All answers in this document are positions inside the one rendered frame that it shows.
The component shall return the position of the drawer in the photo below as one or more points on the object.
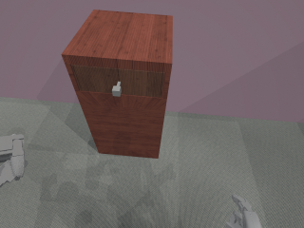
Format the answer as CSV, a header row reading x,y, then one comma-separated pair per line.
x,y
133,81

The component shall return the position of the robot right hand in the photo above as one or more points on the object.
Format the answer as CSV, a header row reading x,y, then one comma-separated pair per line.
x,y
247,218

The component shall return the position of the cabinet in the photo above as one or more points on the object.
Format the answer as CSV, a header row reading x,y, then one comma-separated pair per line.
x,y
126,125

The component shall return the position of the handle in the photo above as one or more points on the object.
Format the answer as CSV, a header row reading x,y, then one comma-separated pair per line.
x,y
117,90

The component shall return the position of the robot left hand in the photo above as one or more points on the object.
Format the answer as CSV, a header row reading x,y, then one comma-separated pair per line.
x,y
12,155

